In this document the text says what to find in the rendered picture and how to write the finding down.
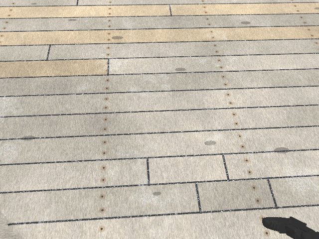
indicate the right robot hand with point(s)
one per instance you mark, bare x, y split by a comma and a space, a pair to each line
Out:
291, 226

